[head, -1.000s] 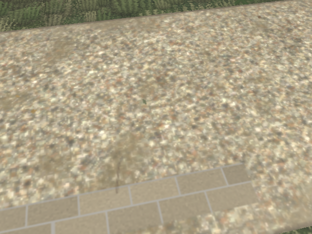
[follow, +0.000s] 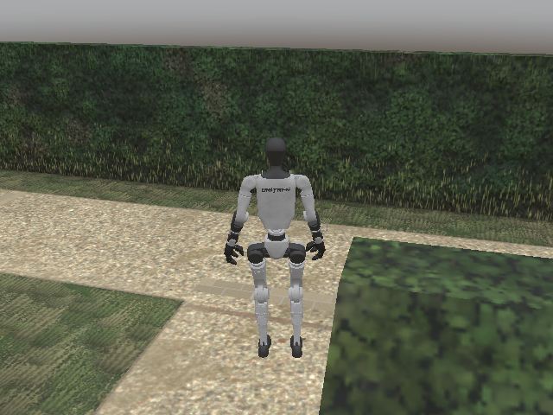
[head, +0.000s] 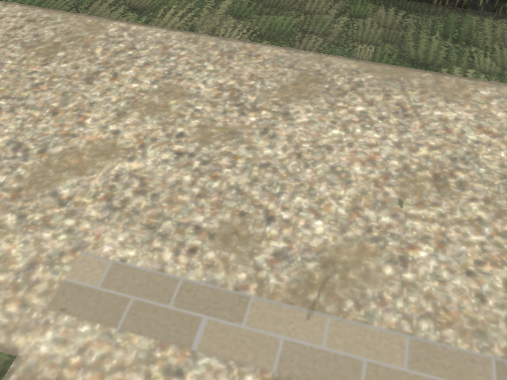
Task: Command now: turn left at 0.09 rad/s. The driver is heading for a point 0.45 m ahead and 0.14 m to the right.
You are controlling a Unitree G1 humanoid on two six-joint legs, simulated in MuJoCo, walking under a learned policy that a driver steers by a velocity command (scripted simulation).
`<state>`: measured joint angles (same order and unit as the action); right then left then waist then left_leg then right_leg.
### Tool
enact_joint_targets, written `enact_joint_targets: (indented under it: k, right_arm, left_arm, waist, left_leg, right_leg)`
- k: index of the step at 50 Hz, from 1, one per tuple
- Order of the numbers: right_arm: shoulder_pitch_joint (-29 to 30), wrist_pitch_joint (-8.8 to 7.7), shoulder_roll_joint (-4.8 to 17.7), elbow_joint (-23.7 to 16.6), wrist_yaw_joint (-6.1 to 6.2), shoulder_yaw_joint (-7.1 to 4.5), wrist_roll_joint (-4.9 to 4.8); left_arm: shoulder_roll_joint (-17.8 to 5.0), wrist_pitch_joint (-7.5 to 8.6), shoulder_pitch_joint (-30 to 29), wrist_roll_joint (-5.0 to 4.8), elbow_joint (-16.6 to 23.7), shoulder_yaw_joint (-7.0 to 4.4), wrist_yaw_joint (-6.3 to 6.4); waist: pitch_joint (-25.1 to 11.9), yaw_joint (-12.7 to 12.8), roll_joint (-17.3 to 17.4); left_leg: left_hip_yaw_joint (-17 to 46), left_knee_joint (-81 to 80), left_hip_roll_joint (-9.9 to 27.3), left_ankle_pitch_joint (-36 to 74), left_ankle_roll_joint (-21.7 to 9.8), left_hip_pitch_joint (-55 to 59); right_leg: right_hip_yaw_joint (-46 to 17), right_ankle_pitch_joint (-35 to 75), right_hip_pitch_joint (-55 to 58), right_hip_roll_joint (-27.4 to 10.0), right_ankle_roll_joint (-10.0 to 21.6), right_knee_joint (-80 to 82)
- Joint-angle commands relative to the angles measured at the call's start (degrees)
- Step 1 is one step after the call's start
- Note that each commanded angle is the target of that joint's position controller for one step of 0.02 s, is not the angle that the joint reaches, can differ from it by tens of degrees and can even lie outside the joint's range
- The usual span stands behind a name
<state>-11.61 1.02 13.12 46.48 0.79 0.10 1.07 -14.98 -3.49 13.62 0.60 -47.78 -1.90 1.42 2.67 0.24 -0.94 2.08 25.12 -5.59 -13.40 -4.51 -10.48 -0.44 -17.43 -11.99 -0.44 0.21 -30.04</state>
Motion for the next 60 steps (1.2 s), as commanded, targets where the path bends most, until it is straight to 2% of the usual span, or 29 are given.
enact_joint_targets:
  k: [1,2,4,7,8,10,12,14,17,21,22,23,24,25,26,28,32,36,41,44,45,46,47,48,49,51,53,56,60]
  right_arm:
    - [0.34,-1.27,5.77,-1.80,0.38,-0.90,-0.42]
    - [-3.25,-1.13,5.50,-0.76,0.12,-1.12,-0.73]
    - [-1.82,-0.57,7.15,2.15,0.38,-1.45,-0.06]
    - [-1.64,-0.80,7.59,4.39,0.26,-1.74,-0.27]
    - [-2.45,-0.87,6.80,5.58,0.31,-1.52,-0.33]
    - [-2.23,-0.58,7.05,6.55,0.28,-1.88,0.06]
    - [0.41,-0.60,5.89,5.48,-0.41,-1.82,0.71]
    - [2.35,-1.50,5.15,4.34,-1.03,-1.64,1.26]
    - [1.31,-3.08,6.06,4.32,-1.99,-2.02,0.59]
    - [-7.87,-3.96,4.83,8.26,-1.86,-2.39,0.17]
    - [-12.92,-4.24,6.29,10.04,-1.38,-2.96,0.36]
    - [-19.37,-4.77,10.69,11.00,-0.66,-4.00,1.06]
    - [-23.90,-4.72,14.81,12.43,-0.82,-4.93,0.74]
    - [-18.68,-4.54,12.09,11.49,-0.69,-4.26,0.87]
    - [-13.56,-4.92,10.00,9.69,-0.86,-3.71,0.56]
    - [-10.43,-5.97,8.03,8.77,-0.66,-3.02,0.20]
    - [-16.21,-7.04,5.97,11.79,-0.18,-2.20,0.18]
    - [-16.56,-7.07,4.40,12.37,0.11,-1.44,0.28]
    - [-17.31,-7.27,5.73,13.72,0.87,-1.37,0.11]
    - [-14.85,-6.63,8.30,13.12,1.67,-2.17,0.26]
    - [-13.78,-6.16,9.13,12.47,1.59,-2.51,0.34]
    - [-12.83,-6.09,8.95,11.73,1.20,-2.51,0.02]
    - [-16.45,-6.29,2.35,9.37,0.23,-1.33,-0.79]
    - [-16.59,-6.31,5.22,8.63,0.13,-2.21,-1.24]
    - [-11.69,-6.53,6.39,7.26,0.18,-2.52,-0.94]
    - [-9.41,-6.42,5.25,7.35,0.33,-2.46,-0.26]
    - [-11.00,-4.08,3.72,7.74,0.09,-2.39,1.10]
    - [-11.18,-2.27,2.27,7.78,-0.17,-2.37,0.72]
    - [-5.88,-1.53,2.73,6.81,-0.15,-2.48,0.39]
  left_arm:
    - [-5.41,2.38,4.16,1.03,0.57,-0.47,0.94]
    - [-9.05,2.86,0.02,0.56,0.84,-0.95,0.67]
    - [-5.19,3.49,-1.76,0.08,0.16,0.00,-0.38]
    - [-5.07,3.81,0.48,-0.18,-2.45,0.17,0.19]
    - [-4.96,3.78,1.49,-0.09,-3.39,0.16,0.17]
    - [-6.94,3.19,2.71,0.29,-4.20,-0.80,-0.02]
    - [-8.87,2.78,5.79,0.33,-5.27,-1.60,-0.19]
    - [-8.67,3.23,6.40,0.52,-6.10,-2.11,-0.27]
    - [-8.60,4.78,3.77,0.54,-5.86,-2.47,-0.82]
    - [-8.25,5.28,0.48,-0.16,-6.03,-2.87,-1.34]
    - [-6.93,5.50,0.12,0.26,-5.72,-2.55,-1.41]
    - [-2.26,5.91,-2.10,0.26,-3.73,-1.15,-1.89]
    - [-2.18,6.17,-3.70,0.53,-1.69,-1.12,-2.11]
    - [-5.24,6.19,-4.09,1.33,-1.93,-1.79,-2.27]
    - [-4.64,6.53,-2.97,1.00,-2.89,-1.69,-2.95]
    - [-3.80,6.87,-1.33,1.19,-4.39,-1.50,-3.77]
    - [-2.15,5.72,-4.25,1.01,-4.09,-1.13,-4.16]
    - [-0.67,5.50,-12.45,1.05,-0.60,-0.26,-4.20]
    - [-0.11,5.64,-17.54,0.92,2.52,0.71,-4.39]
    - [-3.02,5.96,-5.59,1.12,-0.61,-0.69,-3.67]
    - [-4.47,6.22,2.30,1.25,-3.12,-1.60,-3.48]
    - [-6.69,6.53,9.95,2.21,-5.35,-2.77,-2.93]
    - [-12.49,6.40,11.37,2.96,-4.97,-4.24,-2.09]
    - [-12.89,5.91,10.51,0.56,-4.78,-4.60,-2.23]
    - [-11.02,5.79,5.07,-0.60,-4.29,-4.21,-1.79]
    - [-4.48,6.50,0.00,-0.43,-4.07,-2.48,-1.69]
    - [-2.33,7.24,-0.61,-0.48,-4.69,-1.48,-1.46]
    - [-4.52,8.07,1.44,0.24,-5.87,-1.54,-1.45]
    - [-3.78,7.26,3.35,0.16,-6.73,-0.70,-1.00]
  waist:
    - [-4.97,1.05,0.71]
    - [-2.65,-3.35,-4.84]
    - [-1.08,-1.34,-4.31]
    - [-1.29,-0.43,-4.08]
    - [-2.67,-0.25,-3.17]
    - [-0.30,0.73,-3.03]
    - [4.88,2.29,-6.49]
    - [7.70,2.38,-7.05]
    - [5.17,0.49,-5.08]
    - [2.92,-4.16,-3.50]
    - [1.89,-5.92,-0.15]
    - [0.15,-8.76,12.10]
    - [1.17,-8.97,17.69]
    - [5.24,-5.36,8.64]
    - [6.11,-2.70,5.25]
    - [4.16,-0.60,4.22]
    - [2.80,-1.46,4.65]
    - [5.17,-2.24,4.81]
    - [5.35,-2.18,5.71]
    - [-2.19,3.57,7.51]
    - [-6.54,6.60,7.87]
    - [-9.46,10.29,5.47]
    - [-15.14,6.33,-7.66]
    - [-21.45,5.73,-5.48]
    - [-13.10,3.54,-0.47]
    - [-3.57,-0.04,4.39]
    - [-2.59,-2.39,2.80]
    - [-4.13,-3.40,1.03]
    - [-4.82,-1.75,-2.46]
  left_leg:
    - [11.73,-3.29,12.48,12.07,-1.24,-5.76]
    - [7.23,-5.35,6.73,4.09,0.04,-4.73]
    - [6.93,-7.18,6.71,4.90,0.57,2.45]
    - [7.29,-6.46,8.06,9.95,0.31,3.08]
    - [6.74,-6.56,7.38,5.05,0.21,2.84]
    - [4.04,-1.87,3.77,-11.68,-0.79,-3.04]
    - [0.16,6.58,1.73,-16.40,-0.83,-12.54]
    - [-2.57,15.04,4.62,-11.44,-0.12,-16.31]
    - [-2.36,15.41,6.52,-11.89,0.02,-15.93]
    - [-7.93,0.06,2.21,-2.02,-0.08,7.39]
    - [-4.41,-2.37,3.55,-4.91,-0.41,15.41]
    - [16.11,-13.10,16.76,-21.21,-3.21,21.04]
    - [36.32,-21.06,27.13,-33.52,-8.46,19.73]
    - [33.99,-20.03,27.24,-32.89,-9.54,14.49]
    - [28.48,-19.55,24.35,-27.52,-8.29,11.42]
    - [18.10,-20.49,20.06,-12.38,-5.81,11.37]
    - [4.52,-18.29,17.33,14.17,-3.88,14.32]
    - [-2.97,-18.58,15.92,23.98,-3.07,11.64]
    - [-8.71,-15.40,17.30,41.62,-1.92,13.40]
    - [-11.34,2.85,18.54,64.43,-0.98,16.85]
    - [-11.52,13.62,18.67,61.48,-0.98,14.71]
    - [-12.14,28.34,16.73,48.01,-0.31,5.31]
    - [-12.63,51.91,7.70,-2.00,2.03,-15.23]
    - [-2.16,63.16,1.96,-17.03,2.24,-23.37]
    - [0.66,60.79,6.46,-10.11,1.99,-25.94]
    - [-0.08,52.45,9.46,-6.62,2.40,-21.06]
    - [-0.20,45.76,10.16,-6.64,3.26,-14.33]
    - [-1.69,39.41,9.00,-3.59,4.34,-13.19]
    - [-3.09,28.98,8.86,2.95,4.98,-15.78]
  right_leg:
    - [-7.45,14.89,13.42,-6.75,1.78,12.95]
    - [-10.99,19.86,8.29,-10.10,4.14,11.17]
    - [-8.30,14.36,2.22,-7.81,3.59,11.23]
    - [-6.38,14.07,3.83,-5.63,2.38,11.76]
    - [-6.14,8.13,5.15,-5.13,2.75,12.10]
    - [-8.73,-13.78,3.92,-4.95,5.48,13.02]
    - [-18.60,-29.71,2.73,-11.19,10.26,19.78]
    - [-25.86,-29.45,1.38,-17.70,14.19,24.67]
    - [-20.98,-18.72,3.48,-16.06,13.41,24.44]
    - [-9.18,-13.77,-8.78,-8.40,9.71,16.21]
    - [-6.80,-14.35,-14.92,-6.15,8.55,9.68]
    - [0.12,-12.54,-23.18,-0.13,5.86,-8.04]
    - [2.18,-15.49,-30.96,4.55,5.79,-21.14]
    - [-2.62,-11.12,-32.15,0.27,6.83,-28.54]
    - [-3.39,-5.21,-31.09,-1.73,6.94,-29.65]
    - [-2.14,1.99,-28.17,-3.72,5.44,-28.80]
    - [-1.29,7.30,-30.47,-2.20,3.39,-30.43]
    - [2.00,12.37,-30.85,-1.10,2.41,-21.61]
    - [8.74,14.18,-21.21,0.99,5.52,-6.58]
    - [10.58,8.54,-8.90,5.83,9.59,-5.31]
    - [9.40,8.33,-0.34,6.77,11.32,-2.77]
    - [3.41,8.68,11.47,3.33,13.68,1.64]
    - [-21.90,18.93,27.98,-15.29,20.83,1.19]
    - [-40.28,28.20,31.13,-21.80,26.96,8.41]
    - [-29.81,32.57,22.80,-20.13,24.51,10.16]
    - [-17.12,43.68,7.64,-15.27,19.53,12.81]
    - [-9.62,48.33,0.02,-11.57,16.40,14.47]
    - [-4.85,57.73,-0.59,-9.33,14.92,14.32]
    - [-1.77,56.87,3.60,-6.73,9.88,13.40]
